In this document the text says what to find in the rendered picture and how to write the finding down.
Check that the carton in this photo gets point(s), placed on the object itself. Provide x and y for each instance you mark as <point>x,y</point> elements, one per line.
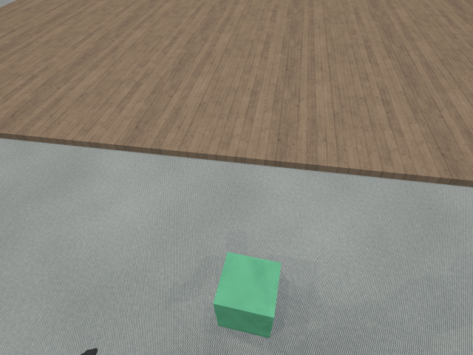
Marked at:
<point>246,295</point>

